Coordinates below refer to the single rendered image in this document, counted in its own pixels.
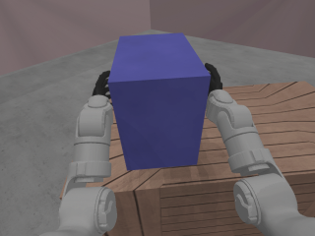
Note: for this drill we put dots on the robot right upper arm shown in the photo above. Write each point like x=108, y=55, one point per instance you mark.
x=267, y=202

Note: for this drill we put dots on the robot left upper arm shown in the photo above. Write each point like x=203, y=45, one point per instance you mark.
x=86, y=211

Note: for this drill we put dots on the left robot forearm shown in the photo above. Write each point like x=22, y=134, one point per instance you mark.
x=92, y=142

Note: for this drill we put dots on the left robot hand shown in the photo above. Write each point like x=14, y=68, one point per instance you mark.
x=100, y=85

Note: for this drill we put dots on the carton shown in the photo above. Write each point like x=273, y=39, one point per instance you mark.
x=159, y=91

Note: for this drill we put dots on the right robot hand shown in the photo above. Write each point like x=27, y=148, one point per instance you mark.
x=215, y=81

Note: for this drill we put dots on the right robot forearm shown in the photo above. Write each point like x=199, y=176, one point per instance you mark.
x=239, y=134

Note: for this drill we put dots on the pedestal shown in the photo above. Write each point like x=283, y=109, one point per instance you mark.
x=198, y=200

